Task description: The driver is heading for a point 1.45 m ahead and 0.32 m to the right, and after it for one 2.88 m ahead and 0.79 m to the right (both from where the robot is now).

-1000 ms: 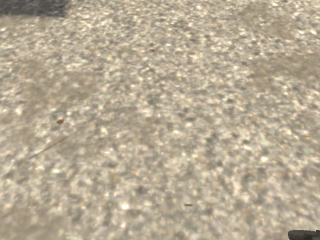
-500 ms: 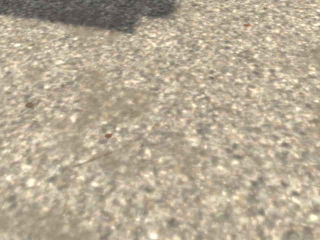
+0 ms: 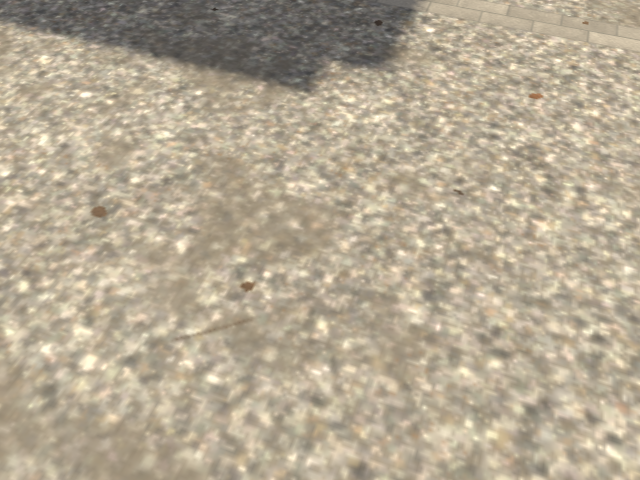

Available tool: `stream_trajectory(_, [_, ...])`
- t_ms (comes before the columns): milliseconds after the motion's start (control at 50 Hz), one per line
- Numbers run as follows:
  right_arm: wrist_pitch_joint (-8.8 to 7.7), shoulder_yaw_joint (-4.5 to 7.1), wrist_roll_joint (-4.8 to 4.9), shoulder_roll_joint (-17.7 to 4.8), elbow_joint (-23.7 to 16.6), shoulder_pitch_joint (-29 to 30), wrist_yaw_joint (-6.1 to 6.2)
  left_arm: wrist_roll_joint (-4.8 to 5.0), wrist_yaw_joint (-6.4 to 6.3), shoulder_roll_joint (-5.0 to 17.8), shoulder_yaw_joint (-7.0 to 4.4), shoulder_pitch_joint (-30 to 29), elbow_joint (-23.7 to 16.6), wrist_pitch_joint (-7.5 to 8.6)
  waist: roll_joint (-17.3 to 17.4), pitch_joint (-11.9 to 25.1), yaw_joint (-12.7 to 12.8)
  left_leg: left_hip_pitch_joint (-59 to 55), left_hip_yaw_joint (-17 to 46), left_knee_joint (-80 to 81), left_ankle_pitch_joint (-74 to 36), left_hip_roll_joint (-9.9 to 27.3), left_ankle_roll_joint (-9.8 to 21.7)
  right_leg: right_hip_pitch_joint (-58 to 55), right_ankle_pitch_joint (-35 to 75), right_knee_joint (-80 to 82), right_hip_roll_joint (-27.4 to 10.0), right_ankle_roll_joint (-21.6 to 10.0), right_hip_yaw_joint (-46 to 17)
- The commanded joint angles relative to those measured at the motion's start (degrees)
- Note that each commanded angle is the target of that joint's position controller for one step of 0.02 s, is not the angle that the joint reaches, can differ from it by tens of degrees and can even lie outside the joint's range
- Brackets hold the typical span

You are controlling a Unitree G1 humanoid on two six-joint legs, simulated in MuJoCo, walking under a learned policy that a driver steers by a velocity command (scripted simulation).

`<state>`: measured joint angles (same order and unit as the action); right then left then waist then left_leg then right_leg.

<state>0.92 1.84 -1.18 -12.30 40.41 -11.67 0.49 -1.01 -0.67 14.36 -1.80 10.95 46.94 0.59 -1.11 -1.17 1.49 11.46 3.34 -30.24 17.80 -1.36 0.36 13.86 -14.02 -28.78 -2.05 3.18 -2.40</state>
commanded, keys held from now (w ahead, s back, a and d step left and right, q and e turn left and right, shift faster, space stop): no key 1.00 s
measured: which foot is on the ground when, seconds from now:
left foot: down 0.00-1.00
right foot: down 0.00-1.00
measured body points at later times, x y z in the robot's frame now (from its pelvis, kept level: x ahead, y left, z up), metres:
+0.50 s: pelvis +0.01 +0.01 +0.00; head +0.01 +0.01 +0.45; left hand +0.06 +0.27 -0.14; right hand +0.09 -0.25 -0.13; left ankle -0.02 +0.12 -0.74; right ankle +0.02 -0.15 -0.74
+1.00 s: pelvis +0.01 +0.00 +0.00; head +0.01 +0.00 +0.45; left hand +0.02 +0.25 -0.15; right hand +0.03 -0.25 -0.15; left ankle -0.02 +0.12 -0.74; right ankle +0.02 -0.15 -0.74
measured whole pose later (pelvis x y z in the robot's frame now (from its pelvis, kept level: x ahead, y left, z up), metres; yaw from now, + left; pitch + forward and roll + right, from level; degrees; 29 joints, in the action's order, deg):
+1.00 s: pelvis +0.01 +0.00 +0.00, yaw +0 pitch -2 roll +0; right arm -0.2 0.9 0.0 -11.5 59.0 -15.7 1.9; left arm 0.0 -3.0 11.7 -1.9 13.6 63.4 -0.5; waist -0.2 -2.4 0.6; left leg 9.2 2.7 -28.1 17.3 -1.3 0.3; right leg 12.4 -14.1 -27.9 -2.3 3.1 -2.8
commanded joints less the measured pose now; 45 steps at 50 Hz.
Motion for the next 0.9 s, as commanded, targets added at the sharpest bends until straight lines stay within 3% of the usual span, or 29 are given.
stream_trajectory(20, [-1.21, 1.67, 0.12, -7.0, -2.9, 0.6, 0.40, 0.16, -0.54, 5.9, -1.59, -0.9, -2.1, 0.65, 4.9, 0.1, -0.3, 3.5, 5.7, 8.1, -6.5, 5.0, 2.3, -2.0, 5.9, 2.2, -0.6, -0.4, -0.1])
stream_trajectory(200, [-1.65, 1.49, 0.46, -6.3, 0.4, -0.6, 0.44, 0.52, -1.24, 6.2, -1.90, 0.5, 2.6, 0.40, 2.1, 0.9, -0.5, 2.0, 4.4, 7.5, -10.1, 3.9, 2.3, -3.5, 8.2, 2.6, -0.9, 0.3, -0.2])
stream_trajectory(500, [-1.73, 1.30, 0.91, -6.0, 8.3, -3.2, 0.97, 0.91, -2.20, 5.7, -1.92, 2.0, 9.6, -0.37, 1.6, -0.1, -0.5, 1.3, 1.9, 7.4, -12.3, 2.3, 1.4, -4.2, 9.3, 3.4, -0.4, -0.4, 0.3])
stream_trajectory(900, [-1.58, 0.22, 1.19, -5.1, 16.4, -6.0, 1.49, 1.03, -2.51, 3.5, -1.11, 4.4, 14.9, -0.79, 1.2, -1.8, -0.9, 1.9, 0.3, 8.1, -9.7, 1.5, 0.8, -3.5, 7.8, 4.2, 0.5, -1.0, 1.1])
Velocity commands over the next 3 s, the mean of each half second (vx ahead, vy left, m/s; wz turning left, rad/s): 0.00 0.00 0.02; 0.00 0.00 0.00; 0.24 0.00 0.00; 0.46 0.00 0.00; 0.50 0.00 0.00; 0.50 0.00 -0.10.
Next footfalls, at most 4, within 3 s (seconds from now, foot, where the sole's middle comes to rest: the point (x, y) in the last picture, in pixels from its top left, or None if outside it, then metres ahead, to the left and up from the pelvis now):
1.76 left None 0.43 0.10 -0.77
2.30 right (394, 382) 0.75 -0.14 -0.77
2.84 left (296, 274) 1.06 0.10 -0.77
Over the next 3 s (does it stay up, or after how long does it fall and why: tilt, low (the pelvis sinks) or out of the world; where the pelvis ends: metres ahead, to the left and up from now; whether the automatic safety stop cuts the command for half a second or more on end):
stays up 0.97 0.01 0.00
